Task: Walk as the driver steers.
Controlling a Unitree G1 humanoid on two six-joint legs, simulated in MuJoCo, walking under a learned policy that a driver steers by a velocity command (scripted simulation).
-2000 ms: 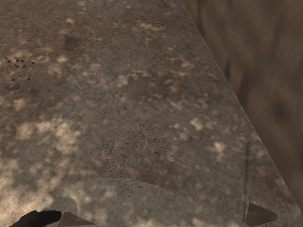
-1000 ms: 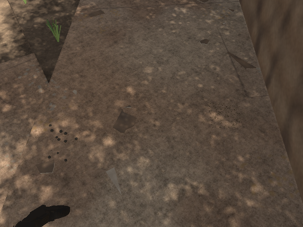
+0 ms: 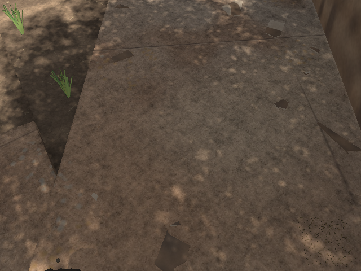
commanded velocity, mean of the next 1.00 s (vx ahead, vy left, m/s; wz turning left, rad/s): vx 0.17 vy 0.00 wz -0.34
